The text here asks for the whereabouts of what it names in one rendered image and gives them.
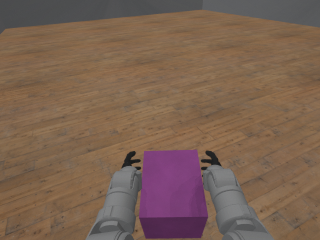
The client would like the left robot forearm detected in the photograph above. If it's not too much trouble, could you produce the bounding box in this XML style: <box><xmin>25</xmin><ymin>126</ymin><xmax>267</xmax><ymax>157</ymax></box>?
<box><xmin>85</xmin><ymin>166</ymin><xmax>142</xmax><ymax>240</ymax></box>

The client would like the left robot hand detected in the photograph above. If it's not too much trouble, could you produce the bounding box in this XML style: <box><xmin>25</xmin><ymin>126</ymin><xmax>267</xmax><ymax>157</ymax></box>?
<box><xmin>121</xmin><ymin>151</ymin><xmax>141</xmax><ymax>170</ymax></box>

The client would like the right robot forearm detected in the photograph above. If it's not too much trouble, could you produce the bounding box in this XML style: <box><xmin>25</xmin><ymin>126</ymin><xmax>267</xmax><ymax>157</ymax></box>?
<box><xmin>202</xmin><ymin>165</ymin><xmax>274</xmax><ymax>239</ymax></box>

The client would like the robot right upper arm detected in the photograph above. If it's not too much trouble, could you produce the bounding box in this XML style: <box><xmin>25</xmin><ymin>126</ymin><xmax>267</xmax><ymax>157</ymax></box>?
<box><xmin>221</xmin><ymin>230</ymin><xmax>274</xmax><ymax>240</ymax></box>

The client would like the carton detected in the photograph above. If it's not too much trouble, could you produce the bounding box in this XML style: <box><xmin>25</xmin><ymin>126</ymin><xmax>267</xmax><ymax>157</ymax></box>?
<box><xmin>139</xmin><ymin>149</ymin><xmax>208</xmax><ymax>239</ymax></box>

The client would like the right robot hand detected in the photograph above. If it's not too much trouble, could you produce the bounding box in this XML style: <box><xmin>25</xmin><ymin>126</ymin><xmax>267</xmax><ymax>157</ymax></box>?
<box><xmin>201</xmin><ymin>150</ymin><xmax>221</xmax><ymax>184</ymax></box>

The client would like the robot left upper arm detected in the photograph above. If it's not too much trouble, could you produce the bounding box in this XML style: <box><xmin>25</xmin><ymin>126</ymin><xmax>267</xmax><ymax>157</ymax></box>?
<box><xmin>86</xmin><ymin>230</ymin><xmax>134</xmax><ymax>240</ymax></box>

